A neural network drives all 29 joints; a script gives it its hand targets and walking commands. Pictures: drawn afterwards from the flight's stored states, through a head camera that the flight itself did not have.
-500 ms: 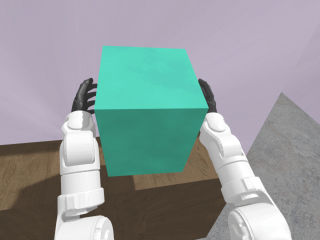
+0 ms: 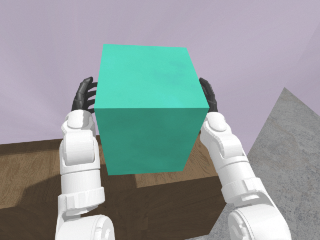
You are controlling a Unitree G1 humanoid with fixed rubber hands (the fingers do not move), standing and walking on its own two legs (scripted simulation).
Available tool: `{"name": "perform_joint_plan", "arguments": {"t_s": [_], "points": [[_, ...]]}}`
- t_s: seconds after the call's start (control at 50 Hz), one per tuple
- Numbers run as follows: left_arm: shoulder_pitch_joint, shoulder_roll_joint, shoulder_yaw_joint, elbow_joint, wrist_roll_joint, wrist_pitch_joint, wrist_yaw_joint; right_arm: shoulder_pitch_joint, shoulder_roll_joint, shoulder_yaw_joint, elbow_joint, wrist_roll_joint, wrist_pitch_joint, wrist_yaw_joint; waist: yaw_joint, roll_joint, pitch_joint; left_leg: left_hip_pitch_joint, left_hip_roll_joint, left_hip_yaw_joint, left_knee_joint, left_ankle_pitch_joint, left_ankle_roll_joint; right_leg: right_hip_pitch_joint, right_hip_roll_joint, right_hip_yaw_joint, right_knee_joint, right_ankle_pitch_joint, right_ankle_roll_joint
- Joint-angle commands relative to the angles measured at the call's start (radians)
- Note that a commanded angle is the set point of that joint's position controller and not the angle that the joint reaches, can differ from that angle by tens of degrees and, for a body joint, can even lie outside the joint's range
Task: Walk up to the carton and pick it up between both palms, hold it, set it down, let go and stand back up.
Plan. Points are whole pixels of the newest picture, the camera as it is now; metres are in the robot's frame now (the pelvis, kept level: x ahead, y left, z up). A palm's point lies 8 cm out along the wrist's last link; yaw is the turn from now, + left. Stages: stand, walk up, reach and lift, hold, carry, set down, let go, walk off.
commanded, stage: hold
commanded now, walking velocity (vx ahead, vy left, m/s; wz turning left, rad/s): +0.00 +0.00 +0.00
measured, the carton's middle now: (146, 113) +0.40 +0.00 +0.17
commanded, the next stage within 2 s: none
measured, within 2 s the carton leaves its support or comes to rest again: neither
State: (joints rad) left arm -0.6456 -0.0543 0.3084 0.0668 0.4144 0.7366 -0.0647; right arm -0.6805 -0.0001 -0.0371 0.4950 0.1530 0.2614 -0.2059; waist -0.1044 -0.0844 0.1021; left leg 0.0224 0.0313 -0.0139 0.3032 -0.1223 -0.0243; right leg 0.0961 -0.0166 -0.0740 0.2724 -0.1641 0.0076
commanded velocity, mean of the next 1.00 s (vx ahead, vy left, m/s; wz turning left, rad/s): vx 0.00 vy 0.00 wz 0.00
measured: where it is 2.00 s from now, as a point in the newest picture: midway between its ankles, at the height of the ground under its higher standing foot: outside the picture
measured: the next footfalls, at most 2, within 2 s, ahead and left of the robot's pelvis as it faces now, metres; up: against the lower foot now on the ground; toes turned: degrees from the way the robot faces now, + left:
none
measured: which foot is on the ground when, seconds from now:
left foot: down 0.00-1.00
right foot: down 0.00-1.00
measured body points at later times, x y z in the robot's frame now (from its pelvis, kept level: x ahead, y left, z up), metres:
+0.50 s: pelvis +0.00 +0.00 +0.00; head -0.05 +0.04 +0.44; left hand +0.38 +0.16 +0.21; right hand +0.37 -0.14 +0.21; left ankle +0.05 +0.13 -0.75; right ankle +0.01 -0.12 -0.75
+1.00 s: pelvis +0.01 +0.00 +0.00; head -0.03 +0.04 +0.45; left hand +0.39 +0.15 +0.20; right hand +0.38 -0.15 +0.20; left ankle +0.05 +0.13 -0.75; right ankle +0.01 -0.12 -0.75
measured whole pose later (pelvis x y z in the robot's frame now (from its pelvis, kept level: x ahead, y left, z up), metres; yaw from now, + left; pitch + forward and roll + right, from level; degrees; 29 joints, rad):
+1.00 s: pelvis +0.01 +0.00 +0.00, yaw +0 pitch -12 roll -1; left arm -0.61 -0.05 0.28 0.03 0.42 0.74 -0.06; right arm -0.67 -0.01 -0.01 0.49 0.18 0.25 -0.21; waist -0.11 -0.10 0.10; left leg 0.03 0.03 -0.01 0.32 -0.15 -0.03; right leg 0.11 -0.01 -0.07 0.27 -0.18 0.01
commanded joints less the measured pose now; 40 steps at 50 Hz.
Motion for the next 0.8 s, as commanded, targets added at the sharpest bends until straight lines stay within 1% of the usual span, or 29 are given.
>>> {"name": "perform_joint_plan", "arguments": {"t_s": [0.0,0.02,0.04,0.06,0.08,0.14,0.18,0.2,0.22,0.26,0.28,0.3,0.34,0.36,0.4,0.42,0.44,0.46,0.48,0.54,0.56,0.58,0.6,0.62,0.66,0.68,0.7,0.76,0.78], "points": [[-0.521,-0.460,-0.408,-0.024,-0.140,-0.050,-0.152,-0.679,0.493,0.378,-0.284,0.065,-0.059,0.087,0.008,0.079,-0.383,0.125,-0.079,0.088,-0.008,0.207,0.003,0.030,0.066,-0.057,-0.038,0.212,0.050],[-0.497,-0.447,-0.418,-0.043,-0.148,-0.047,-0.151,-0.659,0.486,0.368,-0.264,0.083,-0.061,0.087,-0.007,0.087,-0.365,0.124,-0.078,0.092,0.006,0.206,-0.002,0.032,0.059,-0.048,-0.027,0.218,0.045],[-0.499,-0.448,-0.412,-0.031,-0.159,-0.046,-0.152,-0.669,0.487,0.377,-0.259,0.055,-0.058,0.085,0.025,0.060,-0.390,0.124,-0.077,0.104,-0.008,0.188,0.010,0.017,0.065,-0.052,-0.022,0.185,0.050],[-0.521,-0.462,-0.407,-0.026,-0.155,-0.048,-0.153,-0.673,0.488,0.377,-0.244,0.044,-0.052,0.086,0.012,0.046,-0.381,0.126,-0.069,0.098,-0.010,0.151,0.013,-0.002,0.057,-0.047,-0.025,0.161,0.044],[-0.514,-0.450,-0.407,-0.029,-0.141,-0.051,-0.153,-0.645,0.492,0.358,-0.240,0.053,-0.051,0.090,0.003,0.073,-0.342,0.113,-0.069,0.096,-0.034,0.122,0.016,-0.008,0.063,-0.063,-0.043,0.113,0.046],[-0.545,-0.458,-0.405,-0.038,-0.147,-0.048,-0.158,-0.672,0.500,0.351,-0.216,0.037,-0.045,0.099,0.020,0.068,-0.341,0.094,-0.066,0.095,-0.037,0.094,0.017,-0.025,0.057,-0.046,-0.037,0.079,0.043],[-0.541,-0.473,-0.405,-0.019,-0.144,-0.046,-0.156,-0.677,0.505,0.337,-0.238,0.045,-0.062,0.101,0.013,0.083,-0.359,0.105,-0.063,0.087,-0.030,0.102,0.013,-0.007,0.063,-0.051,-0.042,0.082,0.033],[-0.570,-0.481,-0.445,-0.047,-0.165,-0.050,-0.152,-0.697,0.520,0.350,-0.243,0.035,-0.067,0.101,0.007,0.084,-0.392,0.131,-0.063,0.087,-0.020,0.132,0.016,-0.028,0.058,-0.051,-0.036,0.093,0.031],[-0.592,-0.481,-0.430,-0.024,-0.163,-0.050,-0.156,-0.707,0.508,0.330,-0.220,0.038,-0.063,0.101,-0.011,0.096,-0.327,0.105,-0.058,0.095,-0.026,0.098,0.010,-0.052,0.059,-0.057,-0.045,0.065,0.027],[-0.602,-0.492,-0.433,-0.012,-0.164,-0.056,-0.158,-0.702,0.500,0.311,-0.218,0.017,-0.062,0.113,-0.020,0.094,-0.351,0.086,-0.074,0.092,-0.040,0.059,0.017,-0.042,0.056,-0.050,-0.044,0.043,0.033],[-0.590,-0.486,-0.427,0.023,-0.163,-0.055,-0.159,-0.719,0.510,0.307,-0.207,0.012,-0.061,0.109,-0.009,0.085,-0.323,0.083,-0.076,0.085,-0.039,0.048,0.024,-0.058,0.049,-0.054,-0.047,0.019,0.036],[-0.601,-0.472,-0.415,0.026,-0.148,-0.060,-0.160,-0.702,0.513,0.298,-0.192,0.008,-0.061,0.109,-0.013,0.091,-0.315,0.081,-0.074,0.096,-0.041,0.033,0.035,-0.053,0.059,-0.053,-0.052,0.011,0.036],[-0.566,-0.484,-0.422,-0.008,-0.148,-0.059,-0.157,-0.674,0.498,0.299,-0.195,0.018,-0.062,0.109,-0.012,0.128,-0.349,0.090,-0.063,0.085,-0.031,0.105,0.008,0.006,0.054,-0.044,-0.045,0.103,0.032],[-0.549,-0.478,-0.419,-0.002,-0.158,-0.055,-0.157,-0.685,0.468,0.290,-0.213,0.035,-0.070,0.106,-0.024,0.132,-0.366,0.087,-0.069,0.088,-0.025,0.115,0.002,0.003,0.056,-0.049,-0.031,0.118,0.035],[-0.567,-0.485,-0.410,-0.009,-0.151,-0.054,-0.154,-0.683,0.487,0.316,-0.216,0.024,-0.070,0.101,-0.019,0.086,-0.365,0.110,-0.073,0.083,-0.024,0.134,0.008,0.013,0.065,-0.063,-0.038,0.114,0.038],[-0.556,-0.467,-0.418,-0.019,-0.159,-0.049,-0.154,-0.677,0.477,0.316,-0.202,0.036,-0.068,0.101,-0.029,0.098,-0.359,0.120,-0.068,0.085,-0.021,0.144,0.008,-0.007,0.061,-0.052,-0.033,0.108,0.030],[-0.567,-0.466,-0.397,0.003,-0.137,-0.047,-0.152,-0.673,0.484,0.307,-0.181,0.035,-0.062,0.100,-0.023,0.108,-0.359,0.128,-0.073,0.082,-0.013,0.137,-0.002,-0.009,0.059,-0.055,-0.033,0.117,0.029],[-0.541,-0.460,-0.392,-0.022,-0.142,-0.046,-0.152,-0.669,0.479,0.320,-0.216,0.041,-0.066,0.099,-0.005,0.088,-0.355,0.114,-0.066,0.086,-0.016,0.152,0.001,0.009,0.067,-0.052,-0.030,0.133,0.041],[-0.539,-0.464,-0.403,-0.018,-0.143,-0.045,-0.155,-0.664,0.482,0.320,-0.213,0.038,-0.062,0.101,-0.014,0.094,-0.355,0.118,-0.065,0.093,-0.025,0.143,0.004,-0.003,0.066,-0.067,-0.031,0.122,0.036],[-0.550,-0.466,-0.384,0.019,-0.132,-0.045,-0.153,-0.676,0.455,0.286,-0.170,0.008,-0.062,0.119,0.001,0.121,-0.293,0.060,-0.046,0.093,-0.050,0.054,0.008,-0.028,0.063,-0.056,-0.039,0.016,0.019],[-0.560,-0.473,-0.370,0.041,-0.125,-0.041,-0.153,-0.696,0.476,0.289,-0.189,0.001,-0.068,0.129,0.018,0.089,-0.304,0.052,-0.051,0.093,-0.069,0.032,0.013,-0.012,0.075,-0.066,-0.046,0.010,0.032],[-0.545,-0.466,-0.358,0.050,-0.118,-0.040,-0.151,-0.697,0.470,0.275,-0.164,0.002,-0.076,0.133,0.000,0.090,-0.297,0.049,-0.043,0.092,-0.064,0.038,0.014,-0.019,0.064,-0.065,-0.041,-0.001,0.021],[-0.552,-0.468,-0.384,0.026,-0.140,-0.047,-0.151,-0.718,0.473,0.296,-0.180,0.006,-0.085,0.130,0.016,0.071,-0.344,0.067,-0.051,0.091,-0.060,0.036,0.020,-0.021,0.062,-0.057,-0.049,-0.005,0.026],[-0.564,-0.462,-0.389,0.015,-0.153,-0.060,-0.147,-0.705,0.501,0.297,-0.186,0.010,-0.089,0.133,0.007,0.075,-0.349,0.071,-0.052,0.097,-0.050,0.041,0.027,-0.028,0.065,-0.055,-0.037,0.007,0.023],[-0.554,-0.493,-0.434,-0.017,-0.176,-0.068,-0.136,-0.710,0.503,0.314,-0.234,0.024,-0.099,0.125,0.000,0.095,-0.423,0.136,-0.052,0.084,-0.019,0.157,0.014,-0.011,0.066,-0.061,-0.033,0.118,0.024],[-0.564,-0.512,-0.458,-0.040,-0.177,-0.069,-0.129,-0.714,0.501,0.317,-0.232,0.027,-0.094,0.120,-0.021,0.106,-0.449,0.139,-0.062,0.077,0.002,0.201,-0.004,0.006,0.068,-0.054,-0.027,0.155,0.022],[-0.568,-0.509,-0.464,-0.039,-0.173,-0.068,-0.130,-0.707,0.497,0.344,-0.221,0.036,-0.093,0.117,-0.013,0.114,-0.448,0.141,-0.061,0.075,0.006,0.241,-0.016,-0.004,0.072,-0.057,-0.017,0.182,0.025],[-0.539,-0.495,-0.461,-0.044,-0.177,-0.065,-0.133,-0.673,0.509,0.350,-0.231,0.047,-0.081,0.106,-0.012,0.077,-0.422,0.154,-0.073,0.081,0.001,0.226,0.000,-0.013,0.071,-0.059,-0.019,0.199,0.037],[-0.537,-0.494,-0.460,-0.059,-0.168,-0.063,-0.137,-0.662,0.498,0.349,-0.239,0.056,-0.079,0.105,-0.024,0.094,-0.415,0.160,-0.073,0.071,0.012,0.241,-0.004,-0.017,0.066,-0.048,-0.017,0.211,0.030]]}}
